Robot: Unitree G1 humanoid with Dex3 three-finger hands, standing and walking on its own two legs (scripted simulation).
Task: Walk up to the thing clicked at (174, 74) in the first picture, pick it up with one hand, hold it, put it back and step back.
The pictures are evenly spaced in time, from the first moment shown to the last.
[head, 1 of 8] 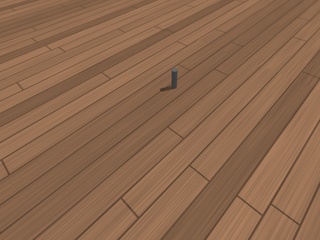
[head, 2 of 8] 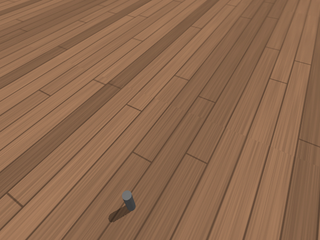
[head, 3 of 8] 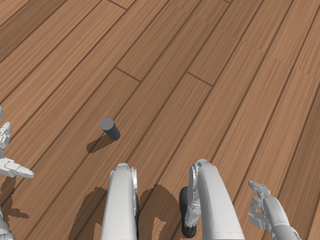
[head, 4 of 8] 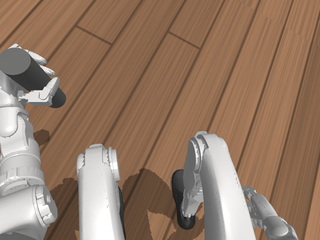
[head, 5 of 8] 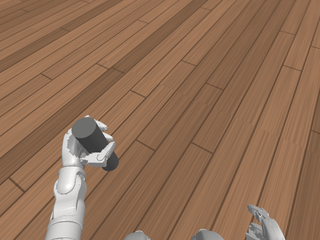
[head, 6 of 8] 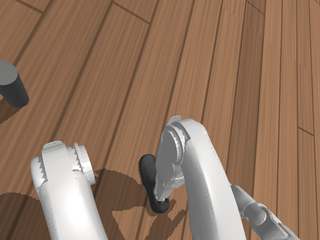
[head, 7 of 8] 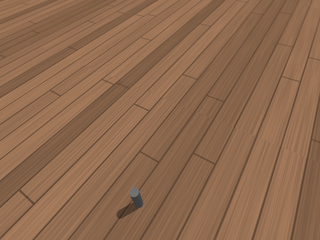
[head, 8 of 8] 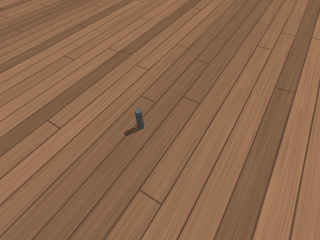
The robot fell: no
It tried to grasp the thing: yes
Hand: left
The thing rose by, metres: 0.68
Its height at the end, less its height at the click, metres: +0.00
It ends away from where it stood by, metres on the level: 0.01
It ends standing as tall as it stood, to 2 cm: yes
